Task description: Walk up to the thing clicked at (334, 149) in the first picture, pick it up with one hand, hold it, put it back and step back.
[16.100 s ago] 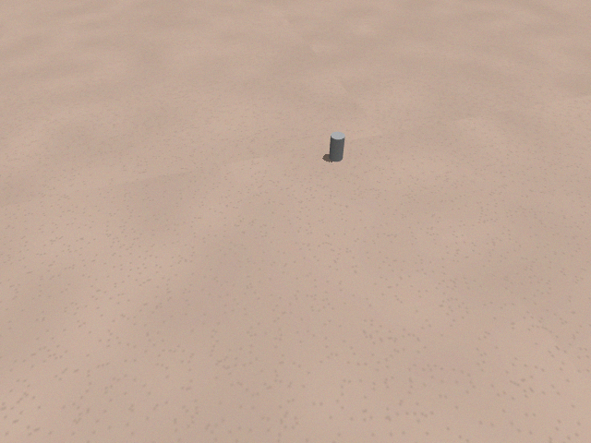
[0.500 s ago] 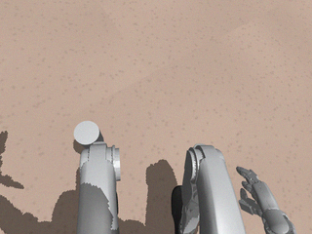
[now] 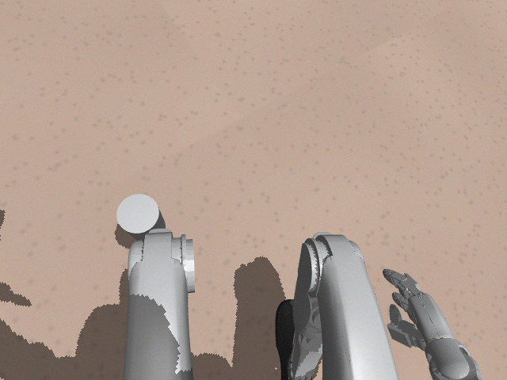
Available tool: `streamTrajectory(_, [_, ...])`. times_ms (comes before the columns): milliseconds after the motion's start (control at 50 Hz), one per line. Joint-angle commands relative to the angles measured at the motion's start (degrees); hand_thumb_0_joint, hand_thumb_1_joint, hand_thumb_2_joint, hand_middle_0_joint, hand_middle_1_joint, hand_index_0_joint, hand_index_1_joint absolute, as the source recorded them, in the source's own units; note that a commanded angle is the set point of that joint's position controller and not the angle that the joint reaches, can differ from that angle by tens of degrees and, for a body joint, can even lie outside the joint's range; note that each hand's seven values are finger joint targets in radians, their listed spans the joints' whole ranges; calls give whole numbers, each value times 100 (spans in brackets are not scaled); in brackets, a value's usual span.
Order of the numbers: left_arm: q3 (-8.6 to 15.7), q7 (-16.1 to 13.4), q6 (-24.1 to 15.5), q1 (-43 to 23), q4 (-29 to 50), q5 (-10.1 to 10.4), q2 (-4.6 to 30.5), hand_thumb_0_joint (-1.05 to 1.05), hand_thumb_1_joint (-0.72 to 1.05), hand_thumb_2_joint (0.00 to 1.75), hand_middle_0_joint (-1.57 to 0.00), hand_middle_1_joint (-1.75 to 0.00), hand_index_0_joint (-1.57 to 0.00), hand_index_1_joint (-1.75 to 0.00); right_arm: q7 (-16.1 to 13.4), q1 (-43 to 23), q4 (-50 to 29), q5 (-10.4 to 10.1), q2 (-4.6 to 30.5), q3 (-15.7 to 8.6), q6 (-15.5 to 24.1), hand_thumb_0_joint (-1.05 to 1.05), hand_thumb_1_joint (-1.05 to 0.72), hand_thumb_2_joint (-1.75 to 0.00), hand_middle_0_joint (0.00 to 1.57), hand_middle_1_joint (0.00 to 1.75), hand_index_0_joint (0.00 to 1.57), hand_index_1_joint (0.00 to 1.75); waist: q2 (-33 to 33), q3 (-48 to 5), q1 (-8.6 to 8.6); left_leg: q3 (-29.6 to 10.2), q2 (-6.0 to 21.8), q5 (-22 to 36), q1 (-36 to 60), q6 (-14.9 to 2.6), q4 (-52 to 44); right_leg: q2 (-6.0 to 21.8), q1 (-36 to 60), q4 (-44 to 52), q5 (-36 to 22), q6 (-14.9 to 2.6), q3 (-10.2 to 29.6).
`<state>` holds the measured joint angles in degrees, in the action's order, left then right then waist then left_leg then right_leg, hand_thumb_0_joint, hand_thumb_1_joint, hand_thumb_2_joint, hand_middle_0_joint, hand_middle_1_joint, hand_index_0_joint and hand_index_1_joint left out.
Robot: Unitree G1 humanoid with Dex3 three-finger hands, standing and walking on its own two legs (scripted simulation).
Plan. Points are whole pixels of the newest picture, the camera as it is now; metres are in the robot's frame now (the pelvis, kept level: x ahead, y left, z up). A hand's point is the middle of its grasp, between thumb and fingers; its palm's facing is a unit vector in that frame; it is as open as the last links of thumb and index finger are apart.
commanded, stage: go down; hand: left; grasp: from the side
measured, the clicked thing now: (143, 221) +0.38 +0.22 -0.28
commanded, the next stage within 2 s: none
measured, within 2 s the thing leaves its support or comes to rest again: neither
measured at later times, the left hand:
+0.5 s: hand out of the picture +0.31 +0.40 +0.00, palm faces +0.05 -1.00 -0.05, open 17.1 cm
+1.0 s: hand out of the picture +0.30 +0.40 +0.00, palm faces +0.05 -1.00 -0.07, open 17.0 cm
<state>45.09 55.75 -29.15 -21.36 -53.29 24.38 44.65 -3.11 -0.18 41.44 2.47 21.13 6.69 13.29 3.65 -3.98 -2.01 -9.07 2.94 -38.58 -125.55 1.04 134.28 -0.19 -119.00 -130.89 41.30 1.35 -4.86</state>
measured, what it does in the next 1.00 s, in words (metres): stands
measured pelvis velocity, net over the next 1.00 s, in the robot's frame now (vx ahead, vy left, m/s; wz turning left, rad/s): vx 0.00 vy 0.00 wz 0.00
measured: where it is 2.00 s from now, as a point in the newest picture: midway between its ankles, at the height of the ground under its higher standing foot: (234, 369)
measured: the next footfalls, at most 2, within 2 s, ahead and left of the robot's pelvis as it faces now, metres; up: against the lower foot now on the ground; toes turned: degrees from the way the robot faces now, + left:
none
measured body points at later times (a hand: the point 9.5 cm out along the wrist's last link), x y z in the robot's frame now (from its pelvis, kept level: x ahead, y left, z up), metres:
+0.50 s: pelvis +0.00 +0.00 +0.00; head +0.19 +0.08 +0.40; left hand +0.30 +0.45 +0.01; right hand +0.22 -0.26 -0.09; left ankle +0.09 +0.13 -0.32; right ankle +0.10 -0.13 -0.32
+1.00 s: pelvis +0.00 +0.00 +0.00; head +0.20 +0.08 +0.40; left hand +0.29 +0.45 +0.01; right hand +0.22 -0.26 -0.09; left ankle +0.09 +0.13 -0.32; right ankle +0.10 -0.13 -0.32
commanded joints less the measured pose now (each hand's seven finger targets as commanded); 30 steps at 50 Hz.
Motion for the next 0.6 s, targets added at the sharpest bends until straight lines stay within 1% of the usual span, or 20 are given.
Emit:
streamTrajectory(0, [512,-67,-262,-496,1064,208,2147,0,-48,9,-6,-8,-5,-8,-103,340,-416,-71,1437,-507,183,0,-88,-90,20,30,20,30,-1638,-3381,336,393,-82,606,2945,-180,-1803,-262,1130,1276,-692,-397,-224])
streamTrajectory(20, [481,-64,-260,-574,1035,238,2103,0,-50,10,-6,-8,-5,-8,-102,339,-430,-76,1436,-501,175,0,-88,-90,20,30,20,30,-1580,-3354,273,393,-81,568,2894,-188,-1771,-261,1197,1301,-678,-385,-220])
streamTrajectory(40, [511,-72,-278,-650,1188,269,2103,0,-48,10,-5,-8,-5,-8,-101,317,-424,-87,1452,-528,185,0,-88,-90,20,30,20,30,-1632,-3338,301,388,-81,500,2904,-189,-1810,-259,1086,1279,-631,-390,-219])
streamTrajectory(60, [618,-83,-285,-600,1223,279,2249,0,-48,10,-6,-8,-5,-8,-102,321,-427,-80,1448,-508,182,0,-88,-89,20,30,20,30,-1642,-3395,353,390,-77,544,2909,-183,-1805,-266,1173,1291,-654,-389,-207])
streamTrajectory(100, [655,-59,-281,-573,1065,294,2289,0,-49,10,-6,-8,-5,-8,-106,353,-394,-72,1436,-474,179,0,-88,-90,20,30,20,30,-1612,-3427,307,389,-81,640,2890,-194,-1729,-269,1217,1256,-723,-385,-203])
streamTrajectory(120, [609,-38,-272,-468,973,304,2186,0,-49,10,-6,-8,-5,-8,-104,304,-421,-82,1433,-475,181,0,-88,-90,20,30,20,30,-1521,-3316,283,374,-88,566,2807,-199,-1739,-265,1150,1252,-661,-380,-223])
streamTrajectory(140, [537,-23,-277,-634,991,317,2129,0,-48,10,-5,-8,-5,-8,-111,291,-421,-79,1434,-475,184,0,-88,-90,20,30,20,30,-1548,-3236,237,392,-87,496,2744,-210,-1739,-260,1139,1293,-632,-376,-208])
streamTrajectory(160, [595,-33,-284,-618,1012,325,2174,0,-49,9,-6,-8,-5,-8,-112,323,-417,-70,1406,-462,184,0,-89,-90,20,30,20,30,-1491,-3303,281,397,-87,539,2706,-210,-1724,-263,1267,1313,-651,-373,-185])
streamTrajectory(180, [522,-16,-266,-580,892,314,2069,0,-46,10,-5,-8,-5,-8,-110,334,-401,-75,1422,-466,186,0,-88,-90,20,30,20,30,-1478,-3266,228,385,-88,544,2729,-210,-1725,-266,1191,1295,-659,-375,-208])
streamTrajectory(220, [541,-10,-267,-492,942,282,2125,0,-49,9,-6,-8,-5,-7,-107,317,-417,-60,1430,-478,188,0,-88,-90,20,30,20,30,-1517,-3330,303,399,-80,576,2789,-200,-1706,-271,1198,1286,-677,-377,-204])
streamTrajectory(240, [449,1,-258,-566,990,285,2019,0,-47,10,-6,-8,-5,-8,-110,329,-403,-51,1445,-486,190,0,-88,-90,20,30,20,30,-1633,-3339,254,406,-81,639,2871,-191,-1698,-267,1170,1277,-749,-384,-203])
streamTrajectory(260, [466,-11,-241,-452,894,278,1976,0,-47,9,-6,-7,-5,-7,-102,334,-417,-59,1447,-483,193,0,-88,-90,20,30,20,30,-1589,-3320,267,380,-78,627,2889,-183,-1741,-267,1136,1242,-717,-392,-240])
streamTrajectory(300, [429,-17,-266,-680,1147,266,2044,0,-48,9,-6,-8,-5,-8,-101,322,-437,-68,1464,-514,192,0,-88,-89,20,30,20,30,-1628,-3354,232,372,-75,507,2913,-188,-1762,-267,1070,1264,-651,-390,-240])
streamTrajectory(340, [620,-49,-273,-661,1173,276,2303,0,-48,9,-6,-8,-5,-8,-108,338,-411,-68,1449,-491,187,0,-88,-89,20,30,20,30,-1598,-3449,315,404,-81,548,2839,-195,-1734,-264,1299,1298,-668,-374,-187])
streamTrajectory(380, [519,-50,-289,-722,1293,290,2203,0,-48,10,-5,-9,-5,-8,-102,288,-420,-85,1445,-507,195,0,-88,-89,20,30,20,30,-1627,-3342,273,386,-79,359,2808,-205,-1793,-269,1085,1272,-526,-381,-205])
streamTrajectory(460, [547,-73,-227,-641,1028,306,2154,0,-47,10,-5,-8,-5,-8,-112,281,-433,-89,1406,-486,176,0,-88,-89,20,30,20,30,-1467,-3264,288,406,-96,339,2654,-217,-1756,-262,1157,1345,-497,-370,-176])
streamTrajectory(500, [460,-58,-221,-543,980,313,1975,0,-45,10,-5,-9,-5,-8,-107,349,-391,-86,1409,-484,187,0,-88,-89,20,30,20,30,-1497,-3251,265,423,-102,481,2696,-212,-1732,-253,1183,1324,-616,-373,-165])
streamTrajectory(520, [520,-66,-220,-463,1020,274,2067,0,-47,10,-6,-9,-5,-8,-107,342,-394,-76,1399,-491,179,0,-88,-89,20,30,20,30,-1520,-3332,335,417,-90,584,2758,-199,-1741,-263,1223,1291,-682,-384,-184])
streamTrajectory(560, [435,-69,-196,-418,952,240,1963,0,-48,10,-6,-9,-5,-9,-100,309,-437,-87,1399,-508,175,0,-88,-89,20,30,20,30,-1485,-3274,302,395,-86,520,2770,-204,-1766,-269,1118,1283,-637,-389,-229])
streamTrajectory(580, [454,-79,-216,-530,1042,241,2012,0,-46,11,-5,-9,-5,-9,-104,338,-414,-82,1422,-511,171,0,-87,-89,20,30,20,30,-1520,-3311,296,397,-84,610,2824,-199,-1737,-269,1145,1259,-725,-389,-220])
